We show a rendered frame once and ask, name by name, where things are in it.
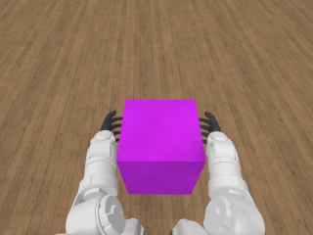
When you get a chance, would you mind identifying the right robot upper arm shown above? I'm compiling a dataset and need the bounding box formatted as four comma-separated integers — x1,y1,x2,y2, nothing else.
203,195,265,235

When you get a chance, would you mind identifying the robot left forearm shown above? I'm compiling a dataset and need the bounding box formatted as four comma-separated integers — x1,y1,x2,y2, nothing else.
66,130,118,229

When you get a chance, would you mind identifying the robot right forearm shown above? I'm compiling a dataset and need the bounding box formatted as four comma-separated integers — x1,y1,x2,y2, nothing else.
205,131,258,210

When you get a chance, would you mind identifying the robot left thigh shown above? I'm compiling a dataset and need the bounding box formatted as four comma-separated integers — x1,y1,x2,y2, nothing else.
120,219,145,235

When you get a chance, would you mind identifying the carton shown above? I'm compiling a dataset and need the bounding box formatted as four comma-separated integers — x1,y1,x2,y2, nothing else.
116,99,206,195

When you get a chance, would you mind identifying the robot left hand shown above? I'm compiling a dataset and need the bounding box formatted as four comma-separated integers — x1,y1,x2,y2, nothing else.
100,111,123,142

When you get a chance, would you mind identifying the left robot upper arm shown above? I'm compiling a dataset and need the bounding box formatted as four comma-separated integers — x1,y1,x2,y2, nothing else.
55,194,126,235

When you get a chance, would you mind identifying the robot thigh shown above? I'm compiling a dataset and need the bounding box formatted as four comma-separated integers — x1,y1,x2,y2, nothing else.
120,219,145,235
172,220,208,235

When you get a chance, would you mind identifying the robot right thigh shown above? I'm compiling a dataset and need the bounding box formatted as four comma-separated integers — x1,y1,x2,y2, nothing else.
172,220,208,235

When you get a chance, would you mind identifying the robot right hand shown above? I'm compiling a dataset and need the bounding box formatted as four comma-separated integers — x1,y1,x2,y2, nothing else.
199,112,221,144

